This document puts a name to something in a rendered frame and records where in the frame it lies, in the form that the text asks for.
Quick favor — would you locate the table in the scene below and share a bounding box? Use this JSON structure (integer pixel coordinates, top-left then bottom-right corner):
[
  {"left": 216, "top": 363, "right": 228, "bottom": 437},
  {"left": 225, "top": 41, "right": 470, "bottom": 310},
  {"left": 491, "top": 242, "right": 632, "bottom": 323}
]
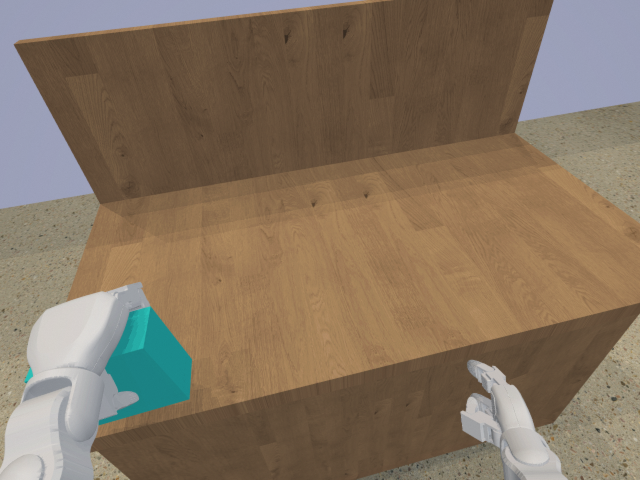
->
[{"left": 14, "top": 0, "right": 640, "bottom": 480}]

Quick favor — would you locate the left robot hand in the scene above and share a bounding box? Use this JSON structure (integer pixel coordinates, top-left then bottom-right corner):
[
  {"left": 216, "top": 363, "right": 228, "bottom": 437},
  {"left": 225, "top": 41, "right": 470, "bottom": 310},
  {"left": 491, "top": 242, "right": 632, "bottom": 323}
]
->
[{"left": 27, "top": 282, "right": 150, "bottom": 420}]

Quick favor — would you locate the right robot forearm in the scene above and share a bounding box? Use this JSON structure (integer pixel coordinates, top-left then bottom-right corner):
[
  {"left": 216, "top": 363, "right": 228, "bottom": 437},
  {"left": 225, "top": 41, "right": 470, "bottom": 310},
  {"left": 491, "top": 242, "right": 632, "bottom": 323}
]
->
[{"left": 500, "top": 427, "right": 568, "bottom": 480}]

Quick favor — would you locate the sponge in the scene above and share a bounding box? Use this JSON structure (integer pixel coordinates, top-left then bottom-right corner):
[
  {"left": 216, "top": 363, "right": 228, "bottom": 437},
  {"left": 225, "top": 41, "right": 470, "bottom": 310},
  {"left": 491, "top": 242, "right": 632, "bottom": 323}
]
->
[{"left": 24, "top": 306, "right": 192, "bottom": 425}]

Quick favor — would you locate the left robot forearm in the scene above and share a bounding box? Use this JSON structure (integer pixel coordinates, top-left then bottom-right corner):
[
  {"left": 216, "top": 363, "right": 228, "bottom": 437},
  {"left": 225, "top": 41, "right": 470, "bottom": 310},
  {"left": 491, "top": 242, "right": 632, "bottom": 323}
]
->
[{"left": 0, "top": 367, "right": 104, "bottom": 480}]

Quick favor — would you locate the right robot hand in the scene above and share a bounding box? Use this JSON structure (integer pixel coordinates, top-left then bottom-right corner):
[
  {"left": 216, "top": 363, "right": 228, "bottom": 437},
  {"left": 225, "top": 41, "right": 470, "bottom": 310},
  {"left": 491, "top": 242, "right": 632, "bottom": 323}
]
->
[{"left": 461, "top": 360, "right": 536, "bottom": 448}]

